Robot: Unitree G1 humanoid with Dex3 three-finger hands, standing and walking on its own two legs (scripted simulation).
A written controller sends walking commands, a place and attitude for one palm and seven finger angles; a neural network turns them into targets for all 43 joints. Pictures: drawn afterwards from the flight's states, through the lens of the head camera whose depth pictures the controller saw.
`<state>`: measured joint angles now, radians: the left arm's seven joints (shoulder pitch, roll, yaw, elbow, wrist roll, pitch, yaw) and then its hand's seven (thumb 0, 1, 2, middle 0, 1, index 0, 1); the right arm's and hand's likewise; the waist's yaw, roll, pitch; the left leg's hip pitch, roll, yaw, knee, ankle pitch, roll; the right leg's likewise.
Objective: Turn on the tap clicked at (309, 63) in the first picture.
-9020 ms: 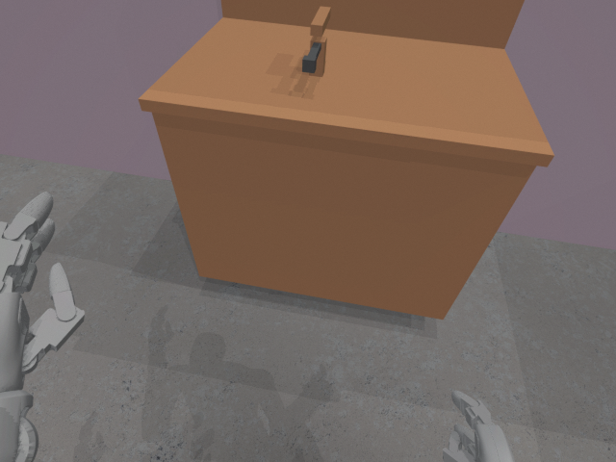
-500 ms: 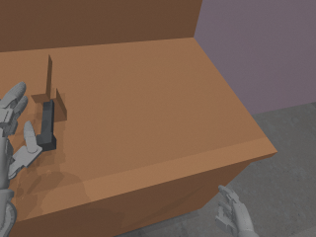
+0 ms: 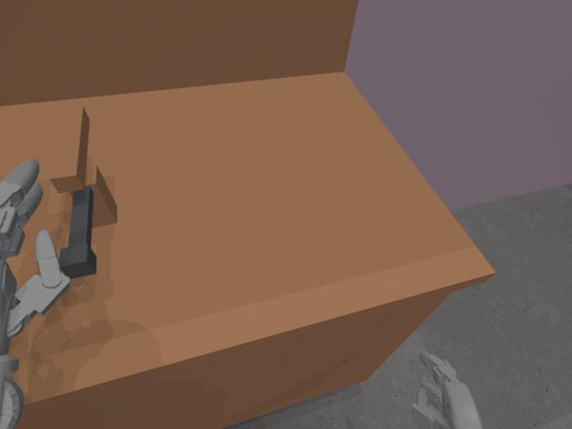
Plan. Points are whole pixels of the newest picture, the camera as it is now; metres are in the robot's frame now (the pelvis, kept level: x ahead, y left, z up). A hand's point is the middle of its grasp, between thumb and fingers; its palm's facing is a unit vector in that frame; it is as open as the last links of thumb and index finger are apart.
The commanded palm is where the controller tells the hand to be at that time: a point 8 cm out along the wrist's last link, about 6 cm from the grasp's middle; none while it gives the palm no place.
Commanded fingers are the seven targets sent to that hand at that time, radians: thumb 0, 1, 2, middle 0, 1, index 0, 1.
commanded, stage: look again from close up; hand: left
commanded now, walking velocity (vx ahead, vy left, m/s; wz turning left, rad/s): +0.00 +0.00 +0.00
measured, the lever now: (78, 261) +0.26 +0.27 +0.12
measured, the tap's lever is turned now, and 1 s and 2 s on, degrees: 0 0 0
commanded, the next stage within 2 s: shuffle to correct the standing spot in 0.08 s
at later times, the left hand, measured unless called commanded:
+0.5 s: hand (89, 297) +0.20 +0.21 +0.16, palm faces +0.35 -0.85 -0.39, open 7.4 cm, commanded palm +0.14 +0.25 +0.17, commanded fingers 0.00 0.90 0.90 -0.20 -0.30 -0.20 -0.30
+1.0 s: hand (69, 373) +0.14 +0.20 +0.16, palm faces +0.34 -0.84 -0.43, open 7.4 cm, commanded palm +0.07 +0.24 +0.17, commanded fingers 0.00 0.90 0.90 -0.20 -0.30 -0.20 -0.30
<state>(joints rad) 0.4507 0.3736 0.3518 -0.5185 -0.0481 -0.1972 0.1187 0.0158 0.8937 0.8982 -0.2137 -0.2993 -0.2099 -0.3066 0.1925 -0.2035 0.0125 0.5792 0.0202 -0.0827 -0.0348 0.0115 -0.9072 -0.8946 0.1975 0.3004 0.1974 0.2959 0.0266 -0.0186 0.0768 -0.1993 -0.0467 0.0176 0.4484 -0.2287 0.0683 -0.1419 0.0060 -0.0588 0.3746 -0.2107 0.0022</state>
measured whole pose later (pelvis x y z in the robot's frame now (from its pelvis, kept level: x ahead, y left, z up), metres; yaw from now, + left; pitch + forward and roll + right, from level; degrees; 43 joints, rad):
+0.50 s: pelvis -0.02 -0.03 +0.00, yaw -1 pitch +0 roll -1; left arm 0.44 0.39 0.36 -0.54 -0.07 -0.21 0.11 0.02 0.89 0.90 -0.21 -0.30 -0.21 -0.31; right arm 0.15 -0.19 0.02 0.54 0.02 -0.09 -0.04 0.01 -0.91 -0.89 0.20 0.30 0.20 0.30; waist 0.04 -0.02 0.11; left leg -0.26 -0.01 0.02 0.45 -0.19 0.03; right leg -0.22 0.04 -0.06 0.40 -0.18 -0.03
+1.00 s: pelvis -0.09 -0.04 +0.00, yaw +1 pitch +3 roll -1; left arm 0.46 0.43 0.43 -0.58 -0.05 -0.28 0.11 0.01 0.89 0.90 -0.21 -0.30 -0.21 -0.31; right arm 0.19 -0.15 -0.02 0.64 -0.04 -0.15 -0.05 0.01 -0.91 -0.89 0.20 0.30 0.20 0.30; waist 0.00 -0.07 0.11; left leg -0.29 0.01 -0.01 0.48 -0.24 0.02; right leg -0.50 0.07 0.00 0.88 -0.39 -0.02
